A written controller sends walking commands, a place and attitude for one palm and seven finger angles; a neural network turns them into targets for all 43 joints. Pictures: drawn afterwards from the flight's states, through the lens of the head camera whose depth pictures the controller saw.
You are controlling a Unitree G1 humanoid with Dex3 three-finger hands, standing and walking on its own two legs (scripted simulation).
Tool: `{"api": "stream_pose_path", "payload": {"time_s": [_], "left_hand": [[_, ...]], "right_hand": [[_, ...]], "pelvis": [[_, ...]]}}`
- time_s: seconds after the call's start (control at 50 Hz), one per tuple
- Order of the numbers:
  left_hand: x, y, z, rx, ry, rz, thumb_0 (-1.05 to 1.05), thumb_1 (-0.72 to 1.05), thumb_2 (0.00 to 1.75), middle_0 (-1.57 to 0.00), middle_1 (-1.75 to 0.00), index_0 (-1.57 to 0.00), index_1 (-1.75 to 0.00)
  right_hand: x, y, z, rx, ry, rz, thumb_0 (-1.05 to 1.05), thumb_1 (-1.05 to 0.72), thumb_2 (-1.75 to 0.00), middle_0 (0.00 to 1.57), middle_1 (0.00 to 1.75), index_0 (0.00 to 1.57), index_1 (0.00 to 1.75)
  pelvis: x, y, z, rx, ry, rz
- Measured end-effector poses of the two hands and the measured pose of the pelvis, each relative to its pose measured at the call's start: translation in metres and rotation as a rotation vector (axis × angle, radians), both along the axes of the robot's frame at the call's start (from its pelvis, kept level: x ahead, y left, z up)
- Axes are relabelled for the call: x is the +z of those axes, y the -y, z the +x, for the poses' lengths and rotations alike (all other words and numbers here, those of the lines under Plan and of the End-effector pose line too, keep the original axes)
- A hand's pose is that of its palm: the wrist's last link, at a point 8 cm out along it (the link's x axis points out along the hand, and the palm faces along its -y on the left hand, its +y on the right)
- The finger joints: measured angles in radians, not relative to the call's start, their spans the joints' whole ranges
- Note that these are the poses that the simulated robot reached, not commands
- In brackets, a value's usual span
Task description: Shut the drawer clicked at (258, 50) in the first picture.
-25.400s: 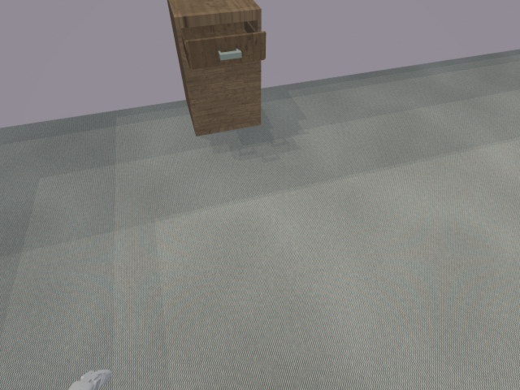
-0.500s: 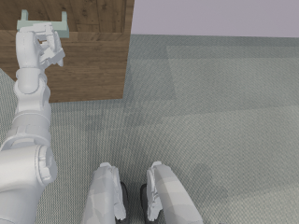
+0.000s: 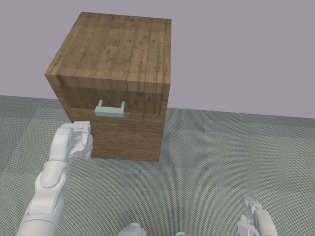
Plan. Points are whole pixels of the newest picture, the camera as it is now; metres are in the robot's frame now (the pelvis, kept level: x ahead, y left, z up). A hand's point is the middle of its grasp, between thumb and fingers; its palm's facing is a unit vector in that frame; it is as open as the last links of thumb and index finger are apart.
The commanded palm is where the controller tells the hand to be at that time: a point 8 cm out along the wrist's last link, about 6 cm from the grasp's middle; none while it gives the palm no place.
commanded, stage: draw the hand back to the body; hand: left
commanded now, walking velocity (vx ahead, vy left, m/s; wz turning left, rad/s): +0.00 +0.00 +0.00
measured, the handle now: (110, 107) +0.57 +0.20 -0.12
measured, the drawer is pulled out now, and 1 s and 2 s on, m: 0.00 0.00 0.00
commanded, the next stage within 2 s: step back with the hand held close in 0.80 s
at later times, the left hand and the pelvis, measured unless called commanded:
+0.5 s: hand (37, 156) +0.23 +0.21 +0.18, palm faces +0.28 -0.89 -0.35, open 3.2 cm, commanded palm +0.18 +0.26 +0.21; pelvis +0.03 -0.02 +0.06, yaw +0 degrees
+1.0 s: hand (9, 167) +0.19 +0.20 +0.24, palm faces +0.38 -0.83 -0.41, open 3.3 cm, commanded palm +0.14 +0.25 +0.24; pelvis +0.01 -0.03 +0.06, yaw +0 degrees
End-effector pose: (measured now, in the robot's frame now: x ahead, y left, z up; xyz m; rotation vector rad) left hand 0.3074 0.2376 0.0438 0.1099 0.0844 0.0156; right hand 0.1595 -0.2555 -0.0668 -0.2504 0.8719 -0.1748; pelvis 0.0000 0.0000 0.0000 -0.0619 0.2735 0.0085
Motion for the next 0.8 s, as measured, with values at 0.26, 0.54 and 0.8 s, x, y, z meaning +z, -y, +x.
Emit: {"api": "stream_pose_path", "payload": {"time_s": [0.26, 0.54, 0.8], "left_hand": [[0.089, -0.021, -0.059, 0.27, -0.026, 0.189, 0.02, 0.9, 0.9, -1.4, -1.6, -1.4, -1.6], [0.165, -0.019, -0.121, 0.282, 0.114, 0.286, 0.02, 0.89, 0.9, -1.4, -1.6, -1.4, -1.6], [0.195, -0.016, -0.161, 0.344, 0.212, 0.347, 0.01, 0.89, 0.9, -1.4, -1.6, -1.4, -1.6]], "right_hand": [[0.034, -0.037, 0.033, 0.066, 0.099, 0.112, 0.01, -0.91, -0.9, 0.2, 0.3, 0.2, 0.29], [0.055, -0.02, 0.037, 0.074, 0.186, 0.12, 0.01, -0.91, -0.9, 0.21, 0.3, 0.2, 0.29], [0.055, -0.013, 0.038, 0.084, 0.235, 0.143, 0.01, -0.91, -0.9, 0.2, 0.3, 0.2, 0.29]], "pelvis": [[0.044, 0.007, 0.02, 0.009, 0.168, 0.037], [0.061, 0.017, 0.026, 0.0, 0.268, 0.051], [0.063, 0.025, 0.015, 0.008, 0.302, 0.058]]}}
